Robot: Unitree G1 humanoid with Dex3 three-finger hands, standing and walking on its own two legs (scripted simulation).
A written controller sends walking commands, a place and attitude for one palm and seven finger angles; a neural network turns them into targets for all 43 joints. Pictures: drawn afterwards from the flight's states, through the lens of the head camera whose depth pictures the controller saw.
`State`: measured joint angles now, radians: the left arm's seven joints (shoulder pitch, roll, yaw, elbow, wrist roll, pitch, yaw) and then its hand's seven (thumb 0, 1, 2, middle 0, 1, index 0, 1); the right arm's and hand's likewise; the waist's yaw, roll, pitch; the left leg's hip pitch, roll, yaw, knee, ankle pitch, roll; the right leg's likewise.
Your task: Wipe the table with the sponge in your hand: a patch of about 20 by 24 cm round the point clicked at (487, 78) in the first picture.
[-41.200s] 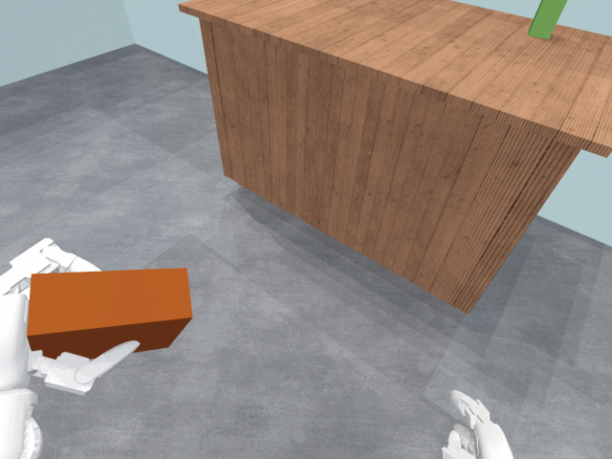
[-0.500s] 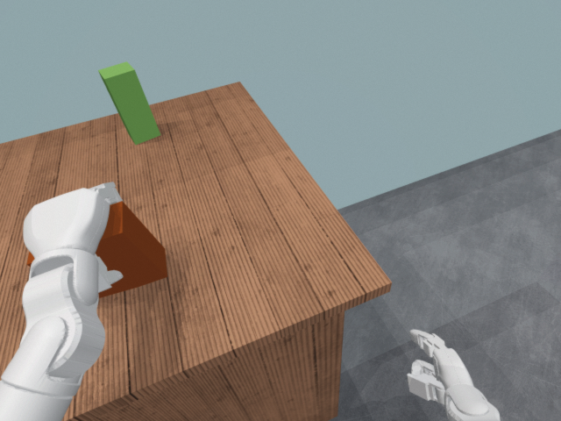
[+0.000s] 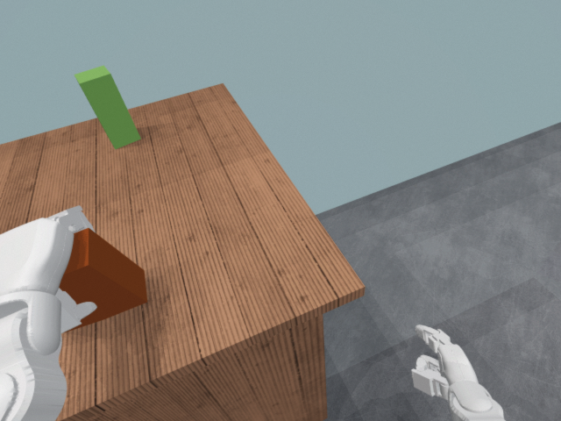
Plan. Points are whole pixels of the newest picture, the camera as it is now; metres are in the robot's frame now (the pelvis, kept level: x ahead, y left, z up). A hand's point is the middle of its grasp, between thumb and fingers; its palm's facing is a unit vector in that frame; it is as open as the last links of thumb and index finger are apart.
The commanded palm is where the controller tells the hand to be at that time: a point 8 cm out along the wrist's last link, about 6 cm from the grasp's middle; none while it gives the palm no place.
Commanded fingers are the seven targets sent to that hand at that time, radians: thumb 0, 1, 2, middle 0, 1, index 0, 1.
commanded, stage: wipe back along the first lane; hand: left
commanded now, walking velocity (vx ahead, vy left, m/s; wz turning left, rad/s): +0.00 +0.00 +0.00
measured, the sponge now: (88, 291) +0.22 +0.30 +0.12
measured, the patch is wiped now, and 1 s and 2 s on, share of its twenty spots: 1.00 1.00 1.00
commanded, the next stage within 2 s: lift the sponge slowly off the table in 0.20 s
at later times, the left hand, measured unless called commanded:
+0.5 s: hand (58, 298) +0.18 +0.28 +0.17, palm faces +0.26 -0.10 -0.96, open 9.6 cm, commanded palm +0.13 +0.27 +0.21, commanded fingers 0.00 0.10 1.30 -1.20 -1.60 -1.20 -1.60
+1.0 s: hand (51, 307) +0.17 +0.27 +0.18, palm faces +0.26 -0.15 -0.95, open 9.6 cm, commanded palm +0.12 +0.27 +0.24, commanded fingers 0.00 0.10 1.30 -1.20 -1.60 -1.20 -1.60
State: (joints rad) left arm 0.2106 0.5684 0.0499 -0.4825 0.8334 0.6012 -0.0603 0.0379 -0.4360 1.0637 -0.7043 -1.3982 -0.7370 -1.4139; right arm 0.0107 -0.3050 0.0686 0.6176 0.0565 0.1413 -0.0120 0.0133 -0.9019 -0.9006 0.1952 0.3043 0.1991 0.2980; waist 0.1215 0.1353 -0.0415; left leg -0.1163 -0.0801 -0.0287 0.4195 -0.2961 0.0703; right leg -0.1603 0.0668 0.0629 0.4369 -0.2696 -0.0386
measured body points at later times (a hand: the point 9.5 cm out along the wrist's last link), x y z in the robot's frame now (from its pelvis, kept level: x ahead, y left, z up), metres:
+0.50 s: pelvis -0.01 -0.01 +0.00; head -0.02 -0.06 +0.44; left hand +0.16 +0.28 +0.22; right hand +0.25 -0.21 -0.08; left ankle -0.05 +0.08 -0.74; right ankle -0.03 -0.10 -0.74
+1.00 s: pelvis -0.03 -0.01 +0.00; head -0.06 -0.06 +0.45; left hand +0.15 +0.27 +0.23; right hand +0.24 -0.19 -0.07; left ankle -0.05 +0.08 -0.74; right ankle -0.03 -0.10 -0.74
